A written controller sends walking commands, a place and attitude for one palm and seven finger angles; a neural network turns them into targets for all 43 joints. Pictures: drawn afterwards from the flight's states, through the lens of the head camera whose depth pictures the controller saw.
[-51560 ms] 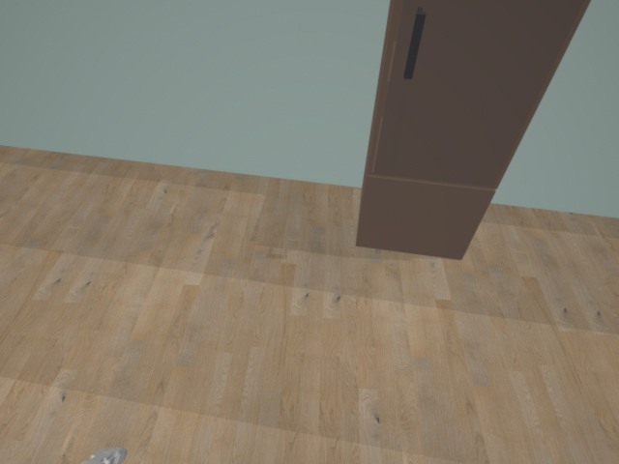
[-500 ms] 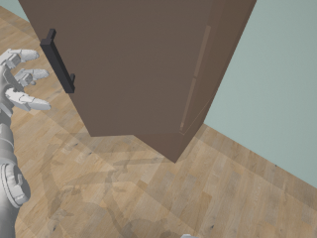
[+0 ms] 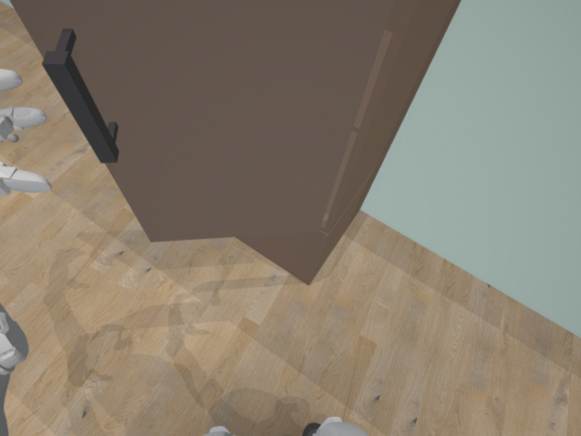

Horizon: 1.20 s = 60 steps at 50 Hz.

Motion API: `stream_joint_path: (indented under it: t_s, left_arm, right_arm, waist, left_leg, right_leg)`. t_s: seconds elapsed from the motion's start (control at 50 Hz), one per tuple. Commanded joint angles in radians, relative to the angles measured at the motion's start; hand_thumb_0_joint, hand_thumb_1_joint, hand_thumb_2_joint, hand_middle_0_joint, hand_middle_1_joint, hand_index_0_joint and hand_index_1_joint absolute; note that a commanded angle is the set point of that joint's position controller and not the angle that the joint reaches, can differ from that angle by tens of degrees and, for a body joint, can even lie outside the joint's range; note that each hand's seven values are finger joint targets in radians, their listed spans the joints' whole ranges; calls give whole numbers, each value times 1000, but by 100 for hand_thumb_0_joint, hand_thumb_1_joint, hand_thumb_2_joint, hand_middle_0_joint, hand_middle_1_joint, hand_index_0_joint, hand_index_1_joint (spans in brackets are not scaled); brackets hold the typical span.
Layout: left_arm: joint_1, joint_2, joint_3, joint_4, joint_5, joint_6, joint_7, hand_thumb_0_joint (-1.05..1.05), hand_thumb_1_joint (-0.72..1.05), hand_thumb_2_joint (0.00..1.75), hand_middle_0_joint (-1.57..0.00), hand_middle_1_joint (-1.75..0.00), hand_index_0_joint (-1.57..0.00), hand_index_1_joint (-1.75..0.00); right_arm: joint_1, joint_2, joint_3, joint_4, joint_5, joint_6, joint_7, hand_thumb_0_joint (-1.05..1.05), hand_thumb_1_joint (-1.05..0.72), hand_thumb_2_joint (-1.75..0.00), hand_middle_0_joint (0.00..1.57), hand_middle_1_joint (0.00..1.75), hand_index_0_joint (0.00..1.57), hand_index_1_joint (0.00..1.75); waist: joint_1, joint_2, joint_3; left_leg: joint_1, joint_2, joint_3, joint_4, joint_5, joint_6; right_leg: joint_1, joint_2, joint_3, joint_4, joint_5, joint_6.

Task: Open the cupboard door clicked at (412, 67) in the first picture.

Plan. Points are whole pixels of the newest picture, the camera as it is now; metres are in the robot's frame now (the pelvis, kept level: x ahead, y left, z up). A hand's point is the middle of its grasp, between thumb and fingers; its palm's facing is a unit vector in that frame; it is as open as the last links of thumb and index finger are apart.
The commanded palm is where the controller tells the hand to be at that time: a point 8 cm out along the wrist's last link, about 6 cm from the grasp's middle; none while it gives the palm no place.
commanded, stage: move the hooked fingers beside the handle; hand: left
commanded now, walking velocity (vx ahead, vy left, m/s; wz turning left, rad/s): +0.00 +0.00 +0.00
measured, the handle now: (90, 102) +0.51 +0.24 +0.13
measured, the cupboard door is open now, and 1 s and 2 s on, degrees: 40 40 40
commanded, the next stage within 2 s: slide the fingers in behind the handle in 0.74 s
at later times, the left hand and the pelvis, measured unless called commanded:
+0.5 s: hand (30, 130) +0.46 +0.29 +0.14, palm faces +0.07 -1.00 -0.01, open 14.0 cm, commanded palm +0.43 +0.34 +0.13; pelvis +0.00 +0.00 +0.00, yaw +1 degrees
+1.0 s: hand (31, 132) +0.46 +0.29 +0.13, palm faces +0.03 -1.00 +0.02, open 14.0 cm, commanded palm +0.43 +0.33 +0.12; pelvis +0.00 -0.01 +0.00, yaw +1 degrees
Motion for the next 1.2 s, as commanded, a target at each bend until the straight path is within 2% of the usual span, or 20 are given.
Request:
stream_joint_path:
  t_s: [0.0, 0.04, 0.06, 0.1, 0.14, 0.16, 0.24, 0.32, 0.36, 0.48, 0.52, 0.58, 0.68, 0.74, 0.8, 0.92, 0.94, 1.02, 1.08, 1.18]
  left_arm:
    - [-373, 294, 7, -320, -55, -76, -7, 0, -50, 30, -30, -120, -30, -120]
    - [-335, 250, -14, -263, -75, -41, -14, 0, -50, 30, -30, -120, -30, -120]
    - [-357, 178, -76, -228, -77, -18, -17, 0, -50, 30, -30, -120, -30, -120]
    - [-388, 172, -91, -187, -62, 10, -4, 0, -50, 30, -30, -120, -30, -120]
    - [-396, 225, -61, -260, -43, 5, 20, 0, -50, 30, -30, -120, -30, -120]
    - [-390, 193, -83, -264, -36, 1, 33, 0, -50, 30, -30, -120, -30, -120]
    - [-464, 250, -26, -267, -40, -53, 79, 0, -50, 30, -30, -120, -30, -120]
    - [-511, 305, -11, -244, -12, -79, 87, 0, -50, 30, -30, -120, -30, -120]
    - [-506, 262, -60, -238, 12, -77, 83, 0, -50, 30, -30, -120, -30, -120]
    - [-415, 274, -27, -117, -36, -29, 37, 0, -50, 30, -30, -120, -30, -120]
    - [-431, 262, -44, -109, -39, -16, 26, 0, -50, 30, -30, -120, -30, -120]
    - [-406, 333, -3, -154, -10, -32, 34, 0, -50, 30, -30, -120, -30, -120]
    - [-458, 373, 23, -159, -24, -67, 25, 0, -50, 30, -30, -120, -30, -120]
    - [-503, 420, 36, -169, -15, -73, 10, 0, -50, 30, -30, -120, -30, -120]
    - [-502, 383, -9, -171, 0, -66, 2, 0, -50, 30, -30, -120, -30, -120]
    - [-477, 271, -62, -161, -52, -36, -21, 0, -50, 30, -30, -120, -30, -120]
    - [-468, 308, -26, -179, -52, -35, -16, 0, -50, 30, -30, -120, -30, -120]
    - [-411, 258, -42, -266, -52, -37, 22, 0, -50, 30, -30, -120, -30, -120]
    - [-368, 235, -30, -266, -56, -28, 60, 0, -50, 30, -30, -120, -30, -120]
    - [-353, 223, -25, -347, -41, -33, 106, 0, -50, 30, -30, -120, -30, -120]
  right_arm:
    - [108, -178, -73, -58, -3, -28, -5, 0, -90, -90, 20, 30, 20, 30]
    - [104, -178, -71, -54, 4, -26, -4, 0, -90, -90, 20, 30, 20, 30]
    - [94, -176, -66, -52, 6, -27, -3, 0, -90, -90, 20, 30, 20, 30]
    - [95, -180, -67, -48, 3, -32, -5, 0, -90, -90, 20, 30, 20, 30]
    - [96, -180, -68, -62, 1, -35, -6, 0, -90, -90, 20, 30, 20, 30]
    - [93, -171, -66, -64, 0, -37, -3, 0, -90, -90, 20, 30, 20, 30]
    - [88, -172, -60, -63, -3, -37, -5, 0, -90, -90, 20, 30, 20, 30]
    - [77, -172, -50, -66, -1, -40, -12, 0, -90, -90, 20, 30, 20, 30]
    - [77, -163, -49, -58, -1, -45, -12, 0, -90, -90, 20, 30, 20, 30]
    - [86, -180, -48, -61, 6, -39, -18, 0, -90, -90, 20, 30, 20, 30]
    - [92, -180, -46, -65, 6, -36, -19, 0, -90, -90, 20, 30, 20, 30]
    - [100, -180, -51, -73, 3, -30, -16, 0, -90, -90, 20, 30, 20, 30]
    - [103, -186, -51, -71, 6, -22, -18, 0, -90, -90, 20, 30, 20, 30]
    - [109, -188, -51, -61, 7, -18, -25, 0, -90, -90, 20, 30, 20, 30]
    - [111, -184, -50, -55, 5, -20, -26, 0, -90, -90, 20, 30, 20, 30]
    - [117, -185, -53, -55, 3, -22, -22, 0, -90, -90, 20, 30, 20, 30]
    - [121, -187, -57, -53, 2, -21, -20, 0, -90, -90, 20, 30, 20, 30]
    - [114, -176, -61, -74, -1, -22, -7, 0, -90, -90, 20, 30, 20, 30]
    - [103, -171, -64, -80, 2, -20, 4, 0, -90, -90, 20, 30, 20, 30]
    - [89, -161, -66, -96, 1, -26, 9, 0, -90, -90, 20, 30, 20, 30]
  waist:
    - [25, 238, -492]
    - [21, 186, -420]
    - [2, 163, -363]
    - [-8, 128, -307]
    - [17, 197, -379]
    - [12, 209, -382]
    - [3, 113, -393]
    - [7, 168, -400]
    - [4, 240, -415]
    - [7, 73, -381]
    - [0, 74, -354]
    - [19, 107, -388]
    - [1, 104, -386]
    - [-1, 158, -413]
    - [-11, 212, -417]
    - [-18, 163, -423]
    - [-2, 166, -443]
    - [16, 191, -467]
    - [21, 123, -421]
    - [39, 165, -447]
  left_leg:
    - [435, -4, -110, -37, 663, -22]
    - [394, -1, -110, -47, 649, -19]
    - [357, -4, -106, -58, 584, -15]
    - [299, -10, -106, -72, 486, -8]
    - [351, -11, -114, -67, 558, -22]
    - [366, -10, -110, -63, 565, -24]
    - [320, -10, -108, -58, 504, -16]
    - [294, -19, -103, -58, 451, -12]
    - [342, -17, -110, -52, 491, -21]
    - [219, -23, -83, -58, 403, 3]
    - [192, -29, -76, -62, 382, 8]
    - [188, -33, -71, -57, 390, 10]
    - [162, -32, -65, -49, 328, 14]
    - [173, -34, -70, -43, 330, 16]
    - [211, -32, -75, -38, 349, 13]
    - [247, -26, -81, -38, 402, 10]
    - [263, -23, -88, -37, 428, 6]
    - [317, -16, -91, -32, 549, -3]
    - [285, -12, -88, -42, 522, -2]
    - [321, -10, -90, -48, 574, -8]
  right_leg:
    - [125, 45, 14, -19, 350, -26]
    - [112, 47, 6, -23, 344, -24]
    - [92, 46, 1, -31, 315, -22]
    - [82, 39, -2, -35, 279, -22]
    - [97, 36, 1, -19, 290, -29]
    - [87, 36, 3, -21, 291, -28]
    - [135, 41, 11, -11, 308, -24]
    - [153, 34, 18, -1, 295, -31]
    - [114, 33, 19, -5, 285, -29]
    - [198, 31, 27, -14, 335, -21]
    - [198, 30, 28, -13, 340, -23]
    - [214, 28, 38, -8, 348, -20]
    - [215, 31, 52, -12, 317, -17]
    - [212, 30, 58, -8, 312, -19]
    - [161, 32, 49, -10, 288, -21]
    - [147, 40, 32, -8, 318, -24]
    - [147, 40, 27, -4, 325, -24]
    - [147, 44, 18, 6, 368, -29]
    - [159, 44, 15, -2, 363, -22]
    - [185, 41, 18, 4, 381, -25]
